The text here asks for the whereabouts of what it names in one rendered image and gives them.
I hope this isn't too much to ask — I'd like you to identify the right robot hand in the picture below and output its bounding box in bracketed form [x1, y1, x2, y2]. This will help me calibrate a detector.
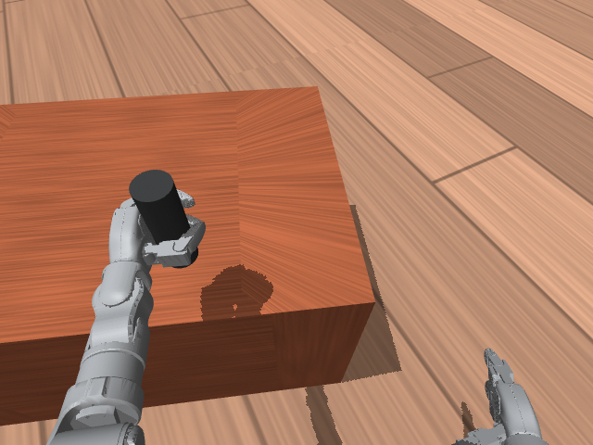
[452, 349, 542, 445]

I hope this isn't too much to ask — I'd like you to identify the can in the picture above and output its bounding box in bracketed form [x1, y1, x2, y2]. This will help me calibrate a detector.
[129, 170, 198, 269]

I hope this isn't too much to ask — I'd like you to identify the left robot hand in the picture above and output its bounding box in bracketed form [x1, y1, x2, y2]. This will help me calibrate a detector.
[108, 189, 206, 272]

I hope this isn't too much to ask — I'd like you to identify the left robot arm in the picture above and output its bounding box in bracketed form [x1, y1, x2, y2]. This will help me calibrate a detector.
[46, 261, 154, 445]

